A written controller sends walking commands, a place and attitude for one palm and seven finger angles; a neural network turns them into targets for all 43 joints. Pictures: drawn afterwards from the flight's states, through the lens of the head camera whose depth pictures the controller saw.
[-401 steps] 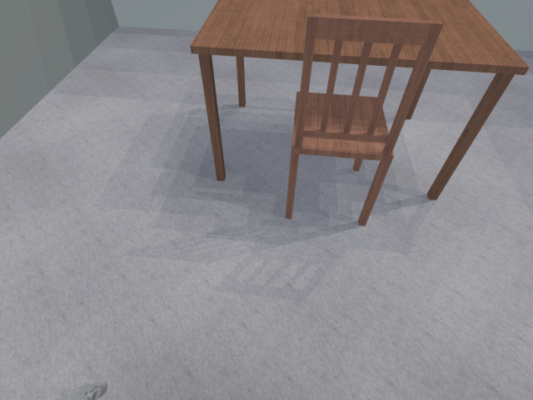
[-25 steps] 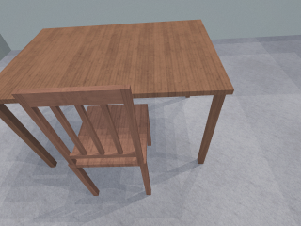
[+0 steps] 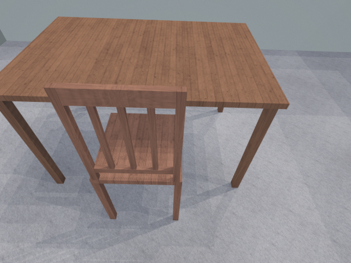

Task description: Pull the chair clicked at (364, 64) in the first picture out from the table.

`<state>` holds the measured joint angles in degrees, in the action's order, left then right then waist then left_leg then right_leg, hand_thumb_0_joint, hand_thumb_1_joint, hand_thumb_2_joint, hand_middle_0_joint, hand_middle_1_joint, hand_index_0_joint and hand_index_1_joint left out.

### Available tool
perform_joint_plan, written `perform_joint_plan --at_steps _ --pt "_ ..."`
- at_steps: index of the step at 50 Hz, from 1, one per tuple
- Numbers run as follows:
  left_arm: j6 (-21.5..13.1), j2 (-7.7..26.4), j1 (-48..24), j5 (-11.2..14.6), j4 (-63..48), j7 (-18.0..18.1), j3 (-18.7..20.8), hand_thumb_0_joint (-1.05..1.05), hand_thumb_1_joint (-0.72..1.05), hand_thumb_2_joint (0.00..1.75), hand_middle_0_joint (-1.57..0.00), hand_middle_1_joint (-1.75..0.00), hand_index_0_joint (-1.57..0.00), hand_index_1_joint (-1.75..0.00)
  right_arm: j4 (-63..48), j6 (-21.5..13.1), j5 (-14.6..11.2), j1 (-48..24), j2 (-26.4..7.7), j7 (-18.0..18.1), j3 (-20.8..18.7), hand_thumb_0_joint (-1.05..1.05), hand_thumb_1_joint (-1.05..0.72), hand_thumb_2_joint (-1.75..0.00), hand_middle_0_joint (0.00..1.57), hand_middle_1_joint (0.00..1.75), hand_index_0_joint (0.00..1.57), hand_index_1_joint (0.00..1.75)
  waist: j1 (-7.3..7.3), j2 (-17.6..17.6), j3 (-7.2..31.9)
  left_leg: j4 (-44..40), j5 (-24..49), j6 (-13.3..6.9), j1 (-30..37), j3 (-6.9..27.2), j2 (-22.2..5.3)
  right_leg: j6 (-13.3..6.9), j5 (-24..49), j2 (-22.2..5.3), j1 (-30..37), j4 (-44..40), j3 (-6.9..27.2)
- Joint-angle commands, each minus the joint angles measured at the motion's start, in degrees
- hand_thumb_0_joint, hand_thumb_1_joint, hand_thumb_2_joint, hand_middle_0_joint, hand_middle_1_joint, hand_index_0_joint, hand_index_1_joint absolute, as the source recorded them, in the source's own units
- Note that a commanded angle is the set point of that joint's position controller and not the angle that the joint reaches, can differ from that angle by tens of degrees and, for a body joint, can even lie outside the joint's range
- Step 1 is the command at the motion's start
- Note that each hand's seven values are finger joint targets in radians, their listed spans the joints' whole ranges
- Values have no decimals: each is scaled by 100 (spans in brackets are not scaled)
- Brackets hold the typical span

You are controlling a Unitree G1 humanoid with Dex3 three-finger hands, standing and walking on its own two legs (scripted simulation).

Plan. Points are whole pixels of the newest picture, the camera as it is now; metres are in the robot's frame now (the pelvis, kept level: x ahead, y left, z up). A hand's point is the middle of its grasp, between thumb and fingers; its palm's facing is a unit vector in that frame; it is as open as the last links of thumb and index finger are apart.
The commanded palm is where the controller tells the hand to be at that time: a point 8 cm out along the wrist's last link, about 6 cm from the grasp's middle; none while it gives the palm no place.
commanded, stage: come to a stop and stand still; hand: left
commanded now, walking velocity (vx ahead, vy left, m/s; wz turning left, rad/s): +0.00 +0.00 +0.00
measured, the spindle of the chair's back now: (128, 141) +0.49 +0.20 -0.08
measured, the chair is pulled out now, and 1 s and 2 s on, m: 0.00 0.00 0.00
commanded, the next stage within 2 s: look again from close up in 0.56 s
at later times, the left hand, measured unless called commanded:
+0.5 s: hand out of the picture +0.03 +0.18 -0.18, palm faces -0.01 -0.98 -0.18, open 7.4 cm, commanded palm none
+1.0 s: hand out of the picture +0.02 +0.14 -0.17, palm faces +0.00 -0.98 -0.18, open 7.3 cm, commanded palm none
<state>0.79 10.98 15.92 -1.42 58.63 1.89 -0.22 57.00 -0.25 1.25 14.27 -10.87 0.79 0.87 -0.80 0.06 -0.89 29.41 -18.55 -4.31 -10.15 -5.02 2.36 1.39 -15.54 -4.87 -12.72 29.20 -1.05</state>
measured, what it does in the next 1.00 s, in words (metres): stands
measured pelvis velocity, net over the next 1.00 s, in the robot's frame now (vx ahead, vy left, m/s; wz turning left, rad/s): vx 0.02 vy -0.02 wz -0.02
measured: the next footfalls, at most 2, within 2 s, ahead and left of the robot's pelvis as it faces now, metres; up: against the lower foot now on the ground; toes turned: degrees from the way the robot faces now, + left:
none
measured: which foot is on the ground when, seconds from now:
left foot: down 0.00-1.00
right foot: down 0.00-1.00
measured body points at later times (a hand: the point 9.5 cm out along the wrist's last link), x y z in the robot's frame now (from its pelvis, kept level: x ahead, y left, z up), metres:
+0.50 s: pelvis +0.02 +0.01 +0.00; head +0.04 +0.02 +0.45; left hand +0.03 +0.23 -0.16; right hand +0.00 -0.20 -0.16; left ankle -0.02 +0.07 -0.73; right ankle +0.00 -0.17 -0.73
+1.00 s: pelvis +0.02 -0.02 +0.00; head +0.04 -0.02 +0.45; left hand +0.02 +0.19 -0.16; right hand +0.02 -0.24 -0.16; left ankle -0.02 +0.07 -0.73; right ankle +0.00 -0.17 -0.73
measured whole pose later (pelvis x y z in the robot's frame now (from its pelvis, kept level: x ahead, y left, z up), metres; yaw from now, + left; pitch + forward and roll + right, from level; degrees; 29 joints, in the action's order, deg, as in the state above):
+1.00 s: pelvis +0.02 -0.02 +0.00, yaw -1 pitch -1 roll +0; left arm -0.4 8.0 16.4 -0.9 64.0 2.3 -0.4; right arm 65.5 -1.4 0.8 14.9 -8.5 1.9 1.0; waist -0.3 0.4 -2.7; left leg 24.7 -18.1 -2.3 -5.9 -5.3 1.0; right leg 2.5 -15.9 -3.4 -9.8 26.6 -0.8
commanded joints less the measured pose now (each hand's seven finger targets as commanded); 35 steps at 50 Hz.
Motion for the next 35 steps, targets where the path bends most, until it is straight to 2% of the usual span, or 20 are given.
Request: perform_joint_plan --at_steps 1,5,12,13,16,20,23,28,35 --pt "-52 491 220 26 -231 -1 49 0 90 90 -20 -30 -20 -30 -184 -137 -24 245 -755 48 -114 0 -90 -90 20 30 20 30 24 -283 -453 -1469 215 82 -626 1208 -933 -259 144 40 52 -182 37" --pt "-77 505 230 64 -153 5 47 0 90 90 -20 -30 -20 -30 -21 -179 -39 364 -723 87 -74 0 -90 -90 20 30 20 30 31 -172 -203 -1183 1587 112 -174 1017 -914 -233 431 -28 155 -236 54" --pt "-74 448 268 93 31 38 56 0 90 90 -20 -30 -20 -30 281 -192 -54 529 -639 130 -58 0 -90 -90 20 30 20 30 53 -187 -127 -979 2542 175 137 857 -881 -213 759 -76 266 -174 52" --pt "-69 442 263 99 54 41 52 0 90 90 -20 -30 -20 -30 321 -192 -57 559 -629 135 -56 0 -90 -90 20 30 20 30 55 -279 -146 -984 2591 186 144 837 -880 -209 751 -77 277 -160 44" --pt "-71 397 301 101 141 52 57 0 90 90 -20 -30 -20 -30 415 -195 -60 574 -579 149 -56 0 -90 -90 20 30 20 30 52 -198 -173 -951 2692 178 191 813 -873 -208 872 -83 296 -157 61" --pt "-86 347 335 93 227 60 49 0 90 90 -20 -30 -20 -30 522 -190 -69 572 -498 142 -61 0 -90 -90 20 30 20 30 41 -47 -316 -968 2310 140 57 771 -838 -206 983 -122 328 -234 117" --pt "-88 306 350 94 262 69 59 0 90 90 -20 -30 -20 -30 580 -199 -66 627 -460 152 -65 0 -90 -90 20 30 20 30 59 -74 -209 -944 2425 151 153 730 -838 -200 1076 -117 348 -188 109" --pt "-89 252 366 91 306 81 72 0 90 90 -20 -30 -20 -30 644 -202 -66 621 -392 168 -77 0 -90 -90 20 30 20 30 59 -187 -263 -911 2625 151 211 679 -829 -188 1184 -101 331 -186 115" --pt "-105 231 405 76 340 77 69 0 90 90 -20 -30 -20 -30 673 -195 -71 550 -346 157 -82 0 -90 -90 20 30 20 30 55 -25 -335 -920 2226 139 142 612 -805 -195 1359 -129 332 -290 184"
